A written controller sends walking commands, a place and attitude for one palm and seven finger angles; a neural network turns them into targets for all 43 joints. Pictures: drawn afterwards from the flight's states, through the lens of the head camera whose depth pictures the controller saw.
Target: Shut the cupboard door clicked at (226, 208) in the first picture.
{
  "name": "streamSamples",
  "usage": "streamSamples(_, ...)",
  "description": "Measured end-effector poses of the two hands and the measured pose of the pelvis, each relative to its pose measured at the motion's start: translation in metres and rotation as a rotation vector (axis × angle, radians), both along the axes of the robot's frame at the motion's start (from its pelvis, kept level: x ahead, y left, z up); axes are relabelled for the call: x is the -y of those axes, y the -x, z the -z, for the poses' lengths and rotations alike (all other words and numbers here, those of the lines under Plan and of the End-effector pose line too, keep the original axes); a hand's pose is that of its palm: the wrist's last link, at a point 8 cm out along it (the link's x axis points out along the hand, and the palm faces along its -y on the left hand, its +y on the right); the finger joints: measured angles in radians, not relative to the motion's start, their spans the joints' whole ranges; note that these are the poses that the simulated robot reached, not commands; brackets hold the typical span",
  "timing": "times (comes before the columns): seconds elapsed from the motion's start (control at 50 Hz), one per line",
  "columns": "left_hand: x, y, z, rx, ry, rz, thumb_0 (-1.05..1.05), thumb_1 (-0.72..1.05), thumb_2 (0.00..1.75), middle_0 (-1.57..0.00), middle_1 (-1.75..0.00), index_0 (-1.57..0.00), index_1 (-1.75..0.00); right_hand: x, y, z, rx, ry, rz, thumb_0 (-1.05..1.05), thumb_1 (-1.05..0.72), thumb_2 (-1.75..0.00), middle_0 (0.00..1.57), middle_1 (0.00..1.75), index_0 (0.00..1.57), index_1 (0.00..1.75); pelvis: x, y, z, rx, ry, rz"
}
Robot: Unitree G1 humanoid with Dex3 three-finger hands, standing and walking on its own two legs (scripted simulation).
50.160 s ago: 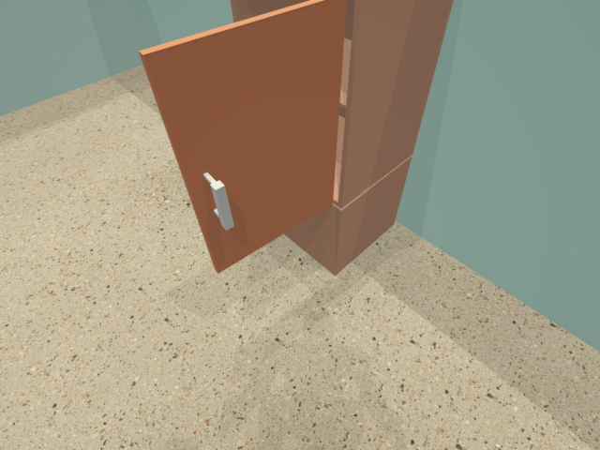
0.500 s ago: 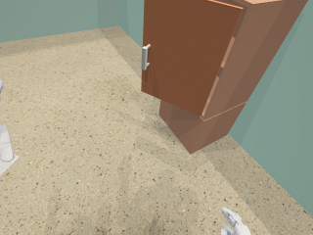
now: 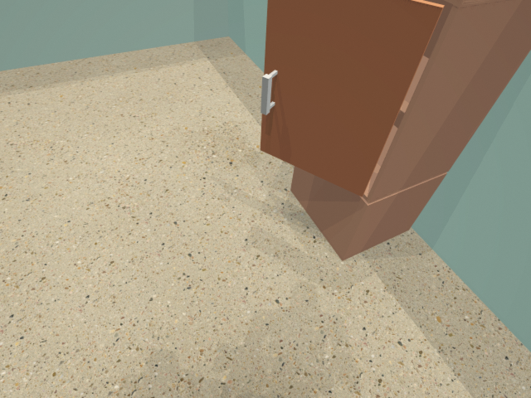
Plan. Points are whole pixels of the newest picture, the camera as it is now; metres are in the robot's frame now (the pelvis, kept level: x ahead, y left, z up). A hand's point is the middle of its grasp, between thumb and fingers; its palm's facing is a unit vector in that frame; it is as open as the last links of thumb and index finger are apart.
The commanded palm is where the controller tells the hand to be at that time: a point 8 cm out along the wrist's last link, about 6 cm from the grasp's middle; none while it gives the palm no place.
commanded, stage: let the arm hang, fingers relaxed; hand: left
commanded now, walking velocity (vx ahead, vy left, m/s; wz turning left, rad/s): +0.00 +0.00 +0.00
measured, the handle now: (269, 92) +0.97 +0.03 -0.06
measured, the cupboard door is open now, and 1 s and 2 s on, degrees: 31 31 31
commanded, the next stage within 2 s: look to check the result in 0.68 s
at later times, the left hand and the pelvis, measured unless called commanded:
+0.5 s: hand out of the picture -0.01 +0.18 -0.16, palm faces -0.01 -0.99 -0.16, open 7.4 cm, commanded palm none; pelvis +0.01 +0.02 +0.01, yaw -3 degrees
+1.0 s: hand out of the picture +0.00 +0.20 -0.16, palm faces -0.02 -0.99 -0.16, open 7.4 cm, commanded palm none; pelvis +0.03 +0.04 +0.01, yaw -4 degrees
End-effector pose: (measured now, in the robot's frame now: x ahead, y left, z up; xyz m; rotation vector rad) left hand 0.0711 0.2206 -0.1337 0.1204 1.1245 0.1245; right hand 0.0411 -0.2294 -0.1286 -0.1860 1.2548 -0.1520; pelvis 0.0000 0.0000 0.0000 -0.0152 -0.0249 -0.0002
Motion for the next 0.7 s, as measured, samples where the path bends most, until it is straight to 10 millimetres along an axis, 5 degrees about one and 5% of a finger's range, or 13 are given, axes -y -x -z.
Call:
streamSamples(0.18, -0.025, 0.043, -0.006, -0.195, -0.055, 0.009, -0.02, 0.93, 0.9, -0.2, -0.3, -0.2, -0.3, -0.013, 0.042, 0.004, -0.092, -0.032, 0.083, 0.0, -0.91, -0.9, 0.2, 0.3, 0.2, 0.3, -0.01, -0.006, -0.011, 0.011, -0.001, 0.028)
streamSamples(0.34, -0.025, 0.07, -0.005, -0.286, -0.044, -0.01, 0.0, 0.91, 0.9, -0.2, -0.3, -0.2, -0.29, -0.036, 0.066, 0.008, -0.172, -0.073, 0.106, 0.0, -0.91, -0.9, 0.2, 0.3, 0.2, 0.3, -0.017, -0.01, -0.013, 0.015, -0.007, 0.039)
streamSamples(0.7, -0.005, 0.082, 0.004, -0.348, 0.035, -0.003, 0.0, 0.91, 0.9, -0.2, -0.3, -0.2, -0.29, -0.061, 0.065, 0.007, -0.182, -0.084, 0.142, 0.0, -0.91, -0.9, 0.2, 0.3, 0.2, 0.3, -0.03, -0.018, -0.013, 0.008, -0.012, 0.057)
